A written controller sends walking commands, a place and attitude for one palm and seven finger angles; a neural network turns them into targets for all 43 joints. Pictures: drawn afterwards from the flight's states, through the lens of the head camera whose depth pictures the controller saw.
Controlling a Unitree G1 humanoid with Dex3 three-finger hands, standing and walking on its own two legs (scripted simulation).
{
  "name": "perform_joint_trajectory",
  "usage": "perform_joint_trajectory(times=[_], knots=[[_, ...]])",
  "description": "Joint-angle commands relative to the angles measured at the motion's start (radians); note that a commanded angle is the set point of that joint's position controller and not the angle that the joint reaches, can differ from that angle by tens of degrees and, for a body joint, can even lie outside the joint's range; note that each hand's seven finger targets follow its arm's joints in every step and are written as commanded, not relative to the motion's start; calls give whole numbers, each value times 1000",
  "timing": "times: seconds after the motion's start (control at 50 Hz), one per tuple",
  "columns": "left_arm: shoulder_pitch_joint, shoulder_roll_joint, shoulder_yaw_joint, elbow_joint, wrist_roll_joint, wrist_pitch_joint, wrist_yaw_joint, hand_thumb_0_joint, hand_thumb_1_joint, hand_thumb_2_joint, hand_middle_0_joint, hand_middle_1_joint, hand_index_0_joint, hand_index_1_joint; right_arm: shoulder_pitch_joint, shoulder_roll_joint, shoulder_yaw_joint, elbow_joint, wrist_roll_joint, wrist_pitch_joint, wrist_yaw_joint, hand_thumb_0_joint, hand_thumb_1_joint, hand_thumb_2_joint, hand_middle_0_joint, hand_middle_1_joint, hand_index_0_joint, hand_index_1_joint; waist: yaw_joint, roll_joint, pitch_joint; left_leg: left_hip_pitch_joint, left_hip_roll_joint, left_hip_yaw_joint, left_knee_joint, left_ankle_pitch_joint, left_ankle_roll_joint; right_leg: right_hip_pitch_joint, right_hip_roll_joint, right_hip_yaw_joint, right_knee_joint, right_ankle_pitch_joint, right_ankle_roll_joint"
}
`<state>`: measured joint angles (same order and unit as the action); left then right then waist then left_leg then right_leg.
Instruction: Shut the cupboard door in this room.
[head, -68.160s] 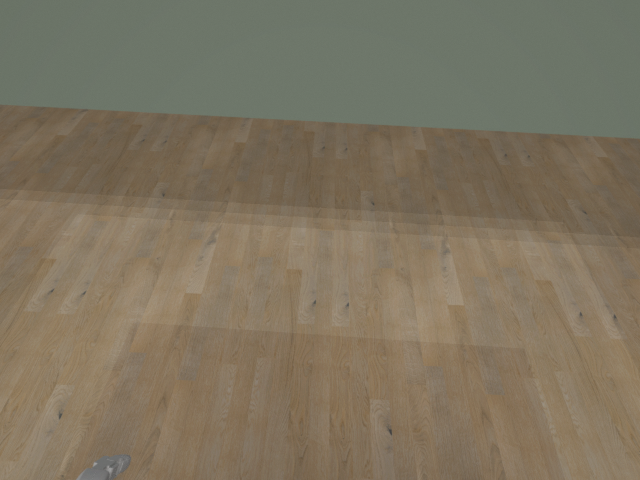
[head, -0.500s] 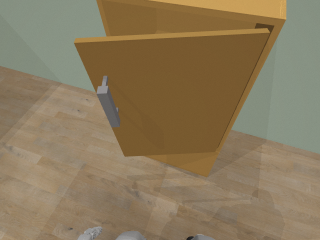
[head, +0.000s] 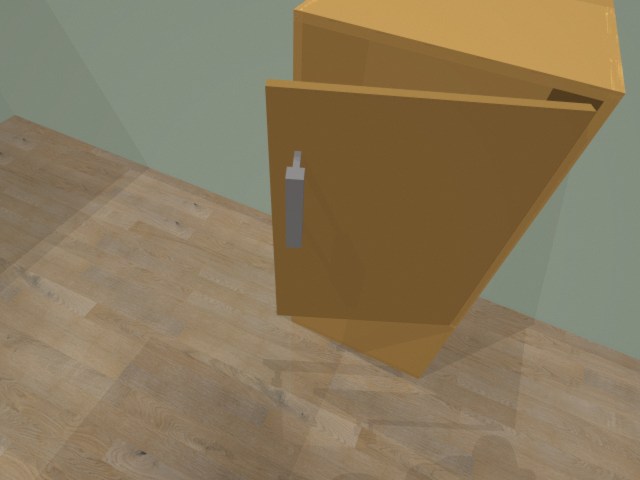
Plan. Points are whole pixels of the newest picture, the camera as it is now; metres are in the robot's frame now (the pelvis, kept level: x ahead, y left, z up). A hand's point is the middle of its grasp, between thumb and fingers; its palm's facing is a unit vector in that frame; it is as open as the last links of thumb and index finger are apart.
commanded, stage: come to a stop and stand still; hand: left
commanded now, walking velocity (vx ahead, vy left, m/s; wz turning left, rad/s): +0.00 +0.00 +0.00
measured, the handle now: (295, 200) +0.49 +0.09 +0.05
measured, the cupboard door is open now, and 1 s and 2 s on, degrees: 23 23 23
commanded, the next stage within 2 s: look again from close up in 0.44 s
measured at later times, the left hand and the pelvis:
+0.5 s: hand out of the picture -0.04 +0.15 -0.18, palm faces +0.00 -0.99 -0.14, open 7.3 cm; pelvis -0.03 -0.01 +0.00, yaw -1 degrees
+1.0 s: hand out of the picture +0.00 +0.20 -0.18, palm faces +0.02 -0.97 -0.25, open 7.4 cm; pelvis -0.04 +0.00 -0.01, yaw +0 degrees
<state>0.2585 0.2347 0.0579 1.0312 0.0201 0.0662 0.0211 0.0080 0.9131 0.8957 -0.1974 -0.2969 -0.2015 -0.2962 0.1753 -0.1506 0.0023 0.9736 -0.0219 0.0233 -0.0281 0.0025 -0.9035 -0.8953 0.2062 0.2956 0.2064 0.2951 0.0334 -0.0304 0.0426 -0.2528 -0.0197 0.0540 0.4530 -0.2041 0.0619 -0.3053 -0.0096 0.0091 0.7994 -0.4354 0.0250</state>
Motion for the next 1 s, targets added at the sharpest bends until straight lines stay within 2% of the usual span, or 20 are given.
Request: perform_joint_trajectory(times=[0.0,0.02,0.04,0.06,0.08,0.1,0.14,0.16,0.24,0.28,0.4,0.5,0.52,0.54,0.56,0.62,0.66,0.7,0.86,0.98], knots=[[76,14,-16,-16,-4,-38,6,0,900,900,-200,-300,-200,-300,60,-176,-52,-6,12,-19,-10,0,-900,-900,200,300,200,300,-17,108,-104,110,237,-226,-145,166,76,113,-7,-4,-322,131,-14],[104,24,-18,1,-3,-47,10,0,900,900,-200,-300,-200,-300,59,-157,-49,5,20,-22,-7,0,-900,-900,200,300,200,300,-7,70,-100,75,198,-206,-114,145,45,178,-18,26,-450,238,-23],[111,38,-20,15,0,-57,15,0,900,900,-200,-300,-200,-300,64,-129,-47,9,26,-22,-4,0,-900,-900,200,300,200,300,-22,14,-76,30,146,-165,-92,68,0,196,-74,115,-496,268,-49],[82,55,-24,16,-1,-63,15,0,900,900,-200,-300,-200,-300,67,-107,-39,12,28,-20,-1,0,-900,-900,200,300,200,300,-43,-34,-36,40,105,-122,-88,6,-35,130,-141,164,-519,229,-80],[58,65,-29,14,-3,-65,12,0,900,900,-200,-300,-200,-300,77,-103,-36,25,25,-20,4,0,-900,-900,200,300,200,300,-59,-37,-15,107,80,-108,-95,-3,-50,36,-161,164,-532,172,-98],[55,66,-29,16,-3,-61,10,0,900,900,-200,-300,-200,-300,96,-109,-39,37,21,-22,9,0,-900,-900,200,300,200,300,-65,18,-28,155,80,-112,-110,54,-53,21,-134,131,-497,190,-87],[66,25,-35,42,-5,-75,14,0,900,900,-200,-300,-200,-300,103,-116,-38,70,16,-28,3,0,-900,-900,200,300,200,300,-55,-95,-53,164,112,-111,-98,138,-37,75,-95,105,-481,285,-67],[73,19,-41,46,-8,-76,16,0,900,900,-200,-300,-200,-300,106,-122,-34,80,18,-30,2,0,-900,-900,200,300,200,300,-52,-96,-42,166,115,-113,-112,121,-36,72,-98,105,-493,263,-63],[79,6,-44,64,-7,-66,17,0,900,900,-200,-300,-200,-300,125,-110,-26,122,15,-22,2,0,-900,-900,200,300,200,300,-51,-28,73,105,104,-116,-164,-13,-41,30,-88,109,-526,122,-61],[93,2,-43,72,-8,-63,17,0,900,900,-200,-300,-200,-300,136,-106,-23,133,13,-19,0,0,-900,-900,200,300,200,300,-47,14,89,89,103,-123,-184,-62,-43,25,-80,109,-526,94,-61],[121,-14,-39,89,-8,-60,16,0,900,900,-200,-300,-200,-300,174,-90,-25,151,10,-19,-6,0,-900,-900,200,300,200,300,-38,62,82,49,107,-136,-213,-133,-44,54,-70,92,-513,88,-62],[137,-30,-39,94,-9,-63,16,0,900,900,-200,-300,-200,-300,194,-81,-26,153,11,-22,-9,0,-900,-900,200,300,200,300,-35,51,61,53,111,-144,-213,-123,-42,63,-65,87,-502,110,-64],[83,145,-63,-11,17,-98,19,0,900,900,-200,-300,-200,-300,132,-196,-23,33,5,-54,15,0,-900,-900,200,300,200,300,-51,110,148,3,73,-121,-99,100,-49,52,-66,26,-465,225,-74],[91,93,-34,-16,4,-102,28,0,900,900,-200,-300,-200,-300,101,-164,-43,17,4,-73,9,0,-900,-900,200,300,200,300,-27,75,28,18,105,-131,-34,71,-39,56,-90,76,-432,172,-74],[90,52,-38,1,6,-107,34,0,900,900,-200,-300,-200,-300,119,-126,-41,31,2,-73,5,0,-900,-900,200,300,200,300,-47,67,-45,54,105,-134,-12,116,-37,83,-102,87,-437,223,-82],[105,26,-52,-14,-7,-105,34,0,900,900,-200,-300,-200,-300,182,-97,-28,26,1,-58,5,0,-900,-900,200,300,200,300,-58,-34,-126,74,92,-127,39,112,-23,108,-104,96,-428,259,-84],[82,38,-43,-31,-5,-98,33,0,900,900,-200,-300,-200,-300,165,-118,-40,16,-1,-49,6,0,-900,-900,200,300,200,300,-64,-48,-31,29,85,-119,44,56,-26,32,-107,99,-435,178,-90],[78,55,-37,-49,-2,-95,32,0,900,900,-200,-300,-200,-300,150,-141,-48,4,1,-47,5,0,-900,-900,200,300,200,300,-60,9,21,4,94,-131,21,49,-20,1,-89,94,-415,159,-93],[84,108,-29,-84,2,-96,25,0,900,900,-200,-300,-200,-300,56,-200,-55,-27,3,-51,10,0,-900,-900,200,300,200,300,-39,-8,25,7,110,-148,-26,39,-4,21,-74,96,-404,192,-78],[60,143,-28,-96,5,-93,17,0,900,900,-200,-300,-200,-300,-1,-241,-57,-36,3,-52,16,0,-900,-900,200,300,200,300,-35,43,17,9,124,-175,-103,-75,-6,32,-71,87,-425,149,-69]])
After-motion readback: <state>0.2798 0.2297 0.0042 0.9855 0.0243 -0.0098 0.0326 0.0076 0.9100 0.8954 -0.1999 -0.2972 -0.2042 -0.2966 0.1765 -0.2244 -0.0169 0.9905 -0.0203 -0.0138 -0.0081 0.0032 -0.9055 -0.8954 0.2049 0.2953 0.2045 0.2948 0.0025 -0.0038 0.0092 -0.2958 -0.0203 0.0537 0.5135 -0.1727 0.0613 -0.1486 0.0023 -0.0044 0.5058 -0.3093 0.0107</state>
